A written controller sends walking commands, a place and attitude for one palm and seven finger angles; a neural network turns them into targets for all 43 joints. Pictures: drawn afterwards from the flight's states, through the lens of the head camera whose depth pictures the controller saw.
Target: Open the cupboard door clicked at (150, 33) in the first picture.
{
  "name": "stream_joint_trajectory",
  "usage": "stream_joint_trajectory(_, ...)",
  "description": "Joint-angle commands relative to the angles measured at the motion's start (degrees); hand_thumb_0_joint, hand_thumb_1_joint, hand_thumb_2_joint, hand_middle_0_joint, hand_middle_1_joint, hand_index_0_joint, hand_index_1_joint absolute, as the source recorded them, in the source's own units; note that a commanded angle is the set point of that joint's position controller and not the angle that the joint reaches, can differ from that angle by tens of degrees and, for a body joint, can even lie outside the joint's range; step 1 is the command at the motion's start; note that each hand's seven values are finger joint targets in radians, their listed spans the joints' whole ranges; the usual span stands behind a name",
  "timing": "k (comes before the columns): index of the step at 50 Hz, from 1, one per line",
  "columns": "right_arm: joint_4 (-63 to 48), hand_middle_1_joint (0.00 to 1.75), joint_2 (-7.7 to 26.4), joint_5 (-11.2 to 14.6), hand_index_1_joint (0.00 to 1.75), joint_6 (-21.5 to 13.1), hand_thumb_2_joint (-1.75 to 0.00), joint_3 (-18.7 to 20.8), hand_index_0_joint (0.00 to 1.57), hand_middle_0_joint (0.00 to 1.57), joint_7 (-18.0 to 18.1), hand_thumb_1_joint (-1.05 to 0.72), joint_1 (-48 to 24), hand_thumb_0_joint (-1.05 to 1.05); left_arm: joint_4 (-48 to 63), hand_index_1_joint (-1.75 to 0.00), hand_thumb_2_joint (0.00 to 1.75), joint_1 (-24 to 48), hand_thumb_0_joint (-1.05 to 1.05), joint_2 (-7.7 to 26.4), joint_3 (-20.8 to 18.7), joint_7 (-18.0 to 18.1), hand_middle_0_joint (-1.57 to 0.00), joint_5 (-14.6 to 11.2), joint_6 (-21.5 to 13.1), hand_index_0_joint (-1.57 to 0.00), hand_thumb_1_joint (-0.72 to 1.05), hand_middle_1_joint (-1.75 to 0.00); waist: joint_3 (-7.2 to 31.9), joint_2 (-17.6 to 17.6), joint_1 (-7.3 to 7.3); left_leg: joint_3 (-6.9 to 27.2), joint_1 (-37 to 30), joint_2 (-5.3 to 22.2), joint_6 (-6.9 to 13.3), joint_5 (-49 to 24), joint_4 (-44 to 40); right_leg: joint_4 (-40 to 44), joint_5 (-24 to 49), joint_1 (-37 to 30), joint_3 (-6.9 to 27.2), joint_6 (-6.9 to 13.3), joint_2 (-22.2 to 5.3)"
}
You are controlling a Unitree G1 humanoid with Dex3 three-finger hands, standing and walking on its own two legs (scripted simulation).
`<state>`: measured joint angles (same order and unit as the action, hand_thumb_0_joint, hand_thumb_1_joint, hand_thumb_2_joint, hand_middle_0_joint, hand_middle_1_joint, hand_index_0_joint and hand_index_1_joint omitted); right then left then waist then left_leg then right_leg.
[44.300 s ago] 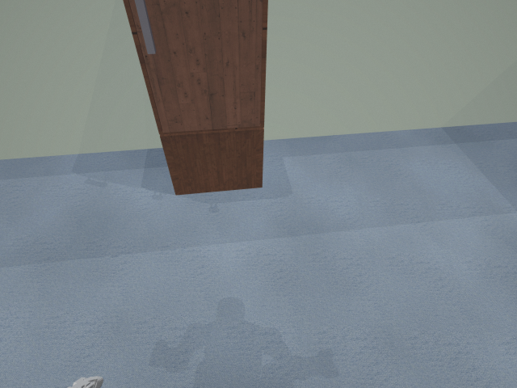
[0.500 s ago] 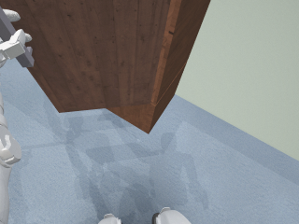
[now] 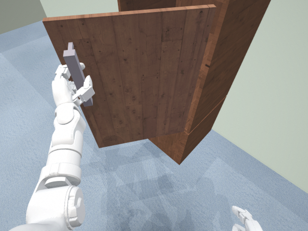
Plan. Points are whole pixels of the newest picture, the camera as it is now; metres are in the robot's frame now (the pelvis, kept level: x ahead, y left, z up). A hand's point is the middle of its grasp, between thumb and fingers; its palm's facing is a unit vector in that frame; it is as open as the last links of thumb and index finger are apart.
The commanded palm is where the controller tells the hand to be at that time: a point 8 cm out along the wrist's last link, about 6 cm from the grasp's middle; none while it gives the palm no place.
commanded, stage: pull the door open along its arc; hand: left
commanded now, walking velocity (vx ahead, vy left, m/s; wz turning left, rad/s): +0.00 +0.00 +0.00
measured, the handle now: (80, 76) +0.49 +0.22 +0.13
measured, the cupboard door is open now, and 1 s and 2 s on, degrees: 57 71 80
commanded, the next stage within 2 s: open thumb and fingers to let go in 1.16 s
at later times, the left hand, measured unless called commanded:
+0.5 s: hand (91, 81) +0.48 +0.19 +0.13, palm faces +0.45 -0.89 +0.00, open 5.9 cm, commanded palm +0.42 +0.22 +0.12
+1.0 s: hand (100, 113) +0.36 +0.14 +0.13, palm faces +0.36 -0.93 +0.05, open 6.2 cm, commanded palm +0.29 +0.18 +0.12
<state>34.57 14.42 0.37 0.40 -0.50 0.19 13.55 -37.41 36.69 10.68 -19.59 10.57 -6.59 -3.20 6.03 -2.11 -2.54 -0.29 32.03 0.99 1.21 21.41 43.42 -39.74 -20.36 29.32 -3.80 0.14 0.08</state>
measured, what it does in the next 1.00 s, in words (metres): stands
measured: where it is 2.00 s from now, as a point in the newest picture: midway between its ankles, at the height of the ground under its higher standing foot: outside the picture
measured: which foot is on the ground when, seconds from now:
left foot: down 0.00-1.00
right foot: down 0.00-1.00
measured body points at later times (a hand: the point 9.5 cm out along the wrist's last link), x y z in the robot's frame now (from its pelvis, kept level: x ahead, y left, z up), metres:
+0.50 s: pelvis -0.03 -0.02 +0.00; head +0.04 -0.02 +0.44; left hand +0.45 +0.23 +0.13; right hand -0.07 -0.29 -0.13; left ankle +0.00 +0.10 -0.71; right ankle -0.01 -0.12 -0.71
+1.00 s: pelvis +0.01 +0.00 +0.01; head +0.01 -0.01 +0.46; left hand +0.34 +0.19 +0.13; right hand +0.18 -0.23 -0.08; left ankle +0.00 +0.10 -0.71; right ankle -0.01 -0.12 -0.71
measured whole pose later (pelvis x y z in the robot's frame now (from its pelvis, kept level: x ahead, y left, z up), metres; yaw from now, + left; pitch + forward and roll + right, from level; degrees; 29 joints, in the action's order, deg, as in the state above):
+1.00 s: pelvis +0.01 +0.00 +0.01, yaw -2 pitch +4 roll -1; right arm 34.4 12.4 -0.1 0.3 0.4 -0.1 11.6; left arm -10.0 9.5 0.8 -5.6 19.5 -4.8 -1.8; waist 5.4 -3.1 0.3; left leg -2.7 20.4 0.7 1.3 20.1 36.2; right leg -34.4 -19.2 19.4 -1.4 0.0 0.0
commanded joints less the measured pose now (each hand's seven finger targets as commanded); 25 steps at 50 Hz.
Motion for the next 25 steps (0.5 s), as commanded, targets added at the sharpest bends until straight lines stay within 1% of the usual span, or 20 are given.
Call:
stream_joint_trajectory(1,-1.3,0.30,6.7,-2.1,0.30,-1.2,-0.90,2.9,0.20,0.20,1.0,-0.90,6.8,0.00,4.8,-1.35,0.90,32.9,0.00,12.5,1.1,12.7,-0.40,9.3,-3.5,-0.40,0.90,-1.35,16.5,0.2,-4.01,2.0,-9.8,-1.0,-0.3,-14.9,-4.3,3.8,15.0,-2.3,1.0,0.6,1.3)
stream_joint_trajectory(2,-0.9,0.30,6.7,-2.3,0.30,-1.3,-0.90,3.0,0.20,0.20,1.1,-0.90,7.0,0.00,4.3,-1.35,0.90,35.6,0.00,11.9,2.1,12.7,-0.40,9.3,-4.9,-0.40,0.90,-1.35,17.9,-0.6,-4.54,1.9,-10.7,-1.0,-0.4,-15.4,-3.9,3.7,15.8,-2.2,1.3,0.7,1.4)
stream_joint_trajectory(3,-0.4,0.30,6.6,-2.3,0.30,-1.5,-0.90,2.9,0.20,0.20,1.2,-0.90,7.2,0.00,2.5,-1.35,0.90,37.5,0.00,11.4,2.7,12.1,-0.40,9.0,-6.4,-0.40,0.90,-1.35,18.3,-0.4,-4.92,2.0,-11.0,-1.1,-0.5,-15.1,-3.6,3.7,15.7,-2.0,1.4,0.7,1.4)
stream_joint_trajectory(4,-0.1,0.30,6.6,-2.4,0.30,-1.8,-0.90,2.8,0.20,0.20,1.4,-0.90,7.5,0.00,0.2,-1.35,0.90,38.6,0.00,11.2,2.6,11.4,-0.40,8.2,-7.9,-0.40,0.90,-1.35,18.6,1.3,-4.99,2.1,-10.3,-1.1,-0.5,-14.5,-3.6,3.7,15.7,-2.5,1.6,0.6,1.5)
stream_joint_trajectory(5,0.2,0.30,6.9,-2.5,0.30,-1.9,-0.90,3.0,0.20,0.20,1.6,-0.90,8.1,0.00,-1.5,-1.35,0.90,39.5,0.00,12.6,1.8,10.6,-0.40,7.9,-9.2,-0.40,0.90,-1.35,19.0,3.7,-5.61,2.1,-9.6,-1.0,-0.2,-14.1,-3.4,4.0,16.1,-3.1,1.8,0.4,1.5)
stream_joint_trajectory(6,0.4,0.30,6.7,-2.4,0.30,-2.1,-0.90,2.9,0.20,0.20,1.7,-0.90,8.0,0.00,-2.7,-1.35,0.90,41.0,0.00,13.2,2.1,9.6,-0.40,8.0,-10.7,-0.40,0.90,-1.35,19.0,1.8,-5.23,1.8,-9.3,-1.1,-0.2,-13.8,-3.5,3.7,16.4,-3.3,2.1,0.5,1.4)
stream_joint_trajectory(7,0.6,0.30,6.7,-2.3,0.30,-2.3,-0.90,2.8,0.20,0.20,1.7,-0.90,8.0,0.00,-3.7,-1.35,0.90,42.3,0.00,13.9,1.9,8.6,-0.40,7.9,-12.1,-0.40,0.90,-1.35,19.0,0.0,-5.23,1.7,-9.2,-1.3,-0.2,-13.0,-3.5,3.7,15.6,-2.9,2.3,0.6,1.3)
stream_joint_trajectory(8,1.0,0.30,6.7,-2.3,0.30,-2.5,-0.90,2.8,0.20,0.20,1.7,-0.90,8.4,0.00,-4.8,-1.35,0.90,43.6,0.00,14.8,1.6,7.9,-0.40,8.0,-13.5,-0.40,0.90,-1.35,19.0,-0.9,-5.19,1.8,-9.1,-1.3,-0.2,-12.8,-3.5,3.6,15.4,-2.8,2.3,0.7,1.3)
stream_joint_trajectory(9,1.3,0.30,6.7,-2.3,0.30,-2.6,-0.90,2.7,0.20,0.20,1.8,-0.90,8.8,0.00,-6.4,-1.35,0.90,44.1,0.00,15.8,1.1,7.3,-0.40,8.0,-14.6,-0.40,0.90,-1.35,18.9,-1.2,-5.23,1.7,-8.6,-1.4,0.0,-12.5,-3.3,3.7,15.3,-2.8,2.6,0.7,1.3)
stream_joint_trajectory(11,1.6,0.30,7.1,-2.2,0.30,-2.8,-0.90,2.7,0.20,0.20,1.9,-0.90,9.7,0.00,-8.7,-1.35,0.90,44.6,0.00,17.7,-0.1,6.4,-0.40,7.3,-16.1,-0.40,0.90,-1.35,18.7,0.8,-5.44,1.9,-7.0,-1.4,0.2,-10.7,-3.6,4.1,14.1,-3.4,2.7,0.4,1.4)
stream_joint_trajectory(13,2.0,0.30,7.4,-2.2,0.30,-3.0,-0.90,2.8,0.20,0.20,1.9,-0.90,10.6,0.00,-10.1,-1.35,0.90,44.9,0.00,19.3,-1.5,5.8,-0.40,6.7,-17.1,-0.40,0.90,-1.35,19.9,0.2,-5.38,1.5,-6.4,-1.5,0.4,-10.8,-3.6,4.2,14.6,-4.4,2.9,0.3,1.4)
stream_joint_trajectory(14,2.4,0.30,7.5,-2.2,0.30,-3.0,-0.90,2.8,0.20,0.20,1.9,-0.90,11.2,0.00,-10.9,-1.35,0.90,45.4,0.00,20.0,-1.8,5.6,-0.40,6.4,-17.5,-0.40,0.90,-1.35,19.8,0.2,-5.46,1.5,-6.1,-1.5,0.5,-10.5,-3.7,4.4,14.4,-4.6,3.0,0.3,1.4)
stream_joint_trajectory(15,2.8,0.30,7.7,-2.1,0.30,-2.9,-0.90,2.9,0.20,0.20,1.9,-0.90,11.9,0.00,-12.6,-1.35,0.90,44.8,0.00,20.8,-2.5,5.4,-0.40,6.3,-17.7,-0.40,0.90,-1.35,19.2,1.3,-5.63,1.8,-5.1,-1.5,0.5,-9.5,-3.9,4.7,13.4,-4.4,3.0,0.2,1.6)
stream_joint_trajectory(17,3.2,0.30,8.2,-2.1,0.30,-3.0,-0.90,3.0,0.20,0.20,1.9,-0.90,12.7,0.00,-14.1,-1.35,0.90,45.1,0.00,22.0,-3.2,5.2,-0.40,6.2,-18.1,-0.40,0.90,-1.35,18.2,0.9,-5.72,1.5,-4.1,-1.5,0.7,-8.0,-4.5,5.3,12.0,-4.5,3.1,0.1,1.6)
stream_joint_trajectory(18,3.3,0.30,8.4,-2.1,0.30,-3.0,-0.90,3.1,0.20,0.20,1.8,-0.90,13.2,0.00,-14.3,-1.35,0.90,45.2,0.00,22.8,-3.4,5.0,-0.40,6.3,-18.3,-0.40,0.90,-1.35,18.7,1.0,-5.95,1.4,-3.9,-1.5,0.8,-7.3,-4.5,5.5,11.2,-4.4,3.2,-0.1,1.6)
stream_joint_trajectory(19,3.3,0.30,8.4,-2.0,0.30,-3.0,-0.90,3.1,0.20,0.20,1.7,-0.90,13.5,0.00,-15.0,-1.35,0.90,44.2,0.00,22.6,-3.3,4.7,-0.40,6.1,-18.4,-0.40,0.90,-1.35,18.5,0.2,-5.61,1.3,-3.7,-1.5,0.8,-6.9,-4.9,5.8,10.5,-4.5,3.2,0.0,1.6)
stream_joint_trajectory(20,3.3,0.30,8.7,-2.1,0.30,-2.9,-0.90,3.2,0.20,0.20,1.6,-0.90,14.0,0.00,-15.4,-1.35,0.90,43.0,0.00,23.3,-4.3,4.6,-0.40,5.9,-18.7,-0.40,0.90,-1.35,18.9,1.2,-5.30,1.3,-3.3,-1.6,0.9,-6.6,-5.1,6.0,10.0,-5.3,3.2,0.0,1.8)
stream_joint_trajectory(22,3.1,0.30,8.7,-2.0,0.30,-3.0,-0.90,3.4,0.20,0.20,1.4,-0.90,14.4,0.00,-15.3,-1.35,0.90,40.6,0.00,22.8,-4.0,4.2,-0.40,5.5,-18.9,-0.40,0.90,-1.35,19.0,0.6,-4.63,0.8,-3.2,-1.5,0.9,-6.7,-5.5,6.4,10.2,-6.2,3.4,0.1,1.8)
stream_joint_trajectory(23,3.0,0.30,8.9,-1.9,0.30,-2.9,-0.90,3.7,0.20,0.20,1.3,-0.90,14.5,0.00,-13.8,-1.35,0.90,40.2,0.00,23.1,-4.3,4.1,-0.40,5.4,-19.3,-0.40,0.90,-1.35,20.2,0.3,-4.56,0.4,-3.9,-1.5,1.0,-7.5,-5.4,6.4,11.0,-7.0,3.5,0.0,1.8)
stream_joint_trajectory(25,2.9,0.30,8.9,-1.9,0.30,-2.7,-0.90,3.9,0.20,0.20,1.0,-0.90,15.1,0.00,-12.9,-1.35,0.90,37.6,0.00,22.2,-4.1,3.8,-0.40,5.1,-19.5,-0.40,0.90,-1.35,20.2,-0.2,-3.94,0.6,-4.8,-1.5,1.0,-8.9,-5.9,6.6,12.2,-7.7,3.1,0.3,2.0)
